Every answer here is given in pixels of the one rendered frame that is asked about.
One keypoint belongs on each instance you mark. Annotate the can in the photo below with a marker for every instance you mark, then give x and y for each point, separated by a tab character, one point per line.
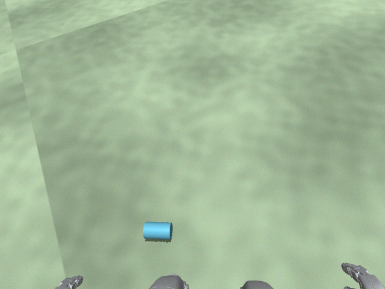
158	230

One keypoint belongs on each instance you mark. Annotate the right robot hand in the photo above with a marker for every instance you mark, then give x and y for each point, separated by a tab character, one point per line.
362	276

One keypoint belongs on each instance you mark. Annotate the left robot hand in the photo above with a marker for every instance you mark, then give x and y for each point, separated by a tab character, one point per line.
71	283

